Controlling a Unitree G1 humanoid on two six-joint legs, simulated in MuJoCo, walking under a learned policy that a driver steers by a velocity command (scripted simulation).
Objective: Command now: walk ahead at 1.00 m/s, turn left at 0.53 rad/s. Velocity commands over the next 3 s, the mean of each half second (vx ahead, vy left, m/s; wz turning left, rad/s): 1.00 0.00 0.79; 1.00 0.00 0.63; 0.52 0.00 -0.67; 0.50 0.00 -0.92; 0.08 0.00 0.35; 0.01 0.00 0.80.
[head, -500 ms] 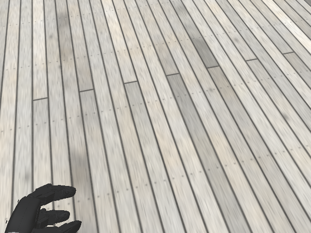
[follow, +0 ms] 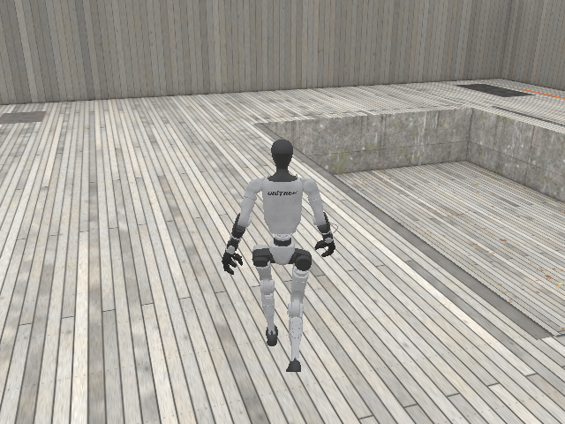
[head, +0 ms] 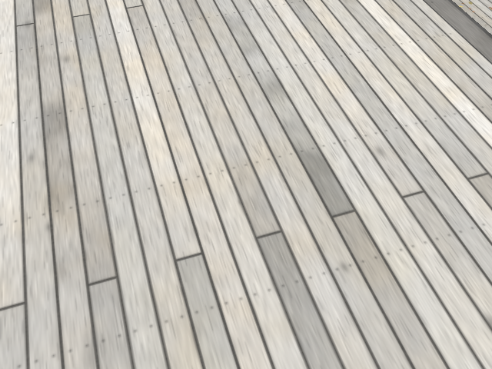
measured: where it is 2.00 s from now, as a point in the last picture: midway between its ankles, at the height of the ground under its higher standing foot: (96, 112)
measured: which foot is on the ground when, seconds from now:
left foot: down 0.00-0.38, up 0.40-0.80, down 0.82-1.00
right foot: up 0.00-0.36, down 0.38-0.82, up 0.84-1.00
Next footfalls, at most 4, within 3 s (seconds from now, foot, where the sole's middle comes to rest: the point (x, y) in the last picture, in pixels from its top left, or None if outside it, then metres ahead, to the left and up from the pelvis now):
0.38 right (285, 316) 0.60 -0.08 -0.74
0.82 left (157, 235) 0.86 0.30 -0.74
1.24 right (122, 141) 1.26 0.48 -0.74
1.74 left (64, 109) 1.43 0.73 -0.74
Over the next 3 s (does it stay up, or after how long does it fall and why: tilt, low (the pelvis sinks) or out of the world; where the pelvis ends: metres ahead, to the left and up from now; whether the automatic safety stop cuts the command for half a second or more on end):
stays up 1.55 0.67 0.03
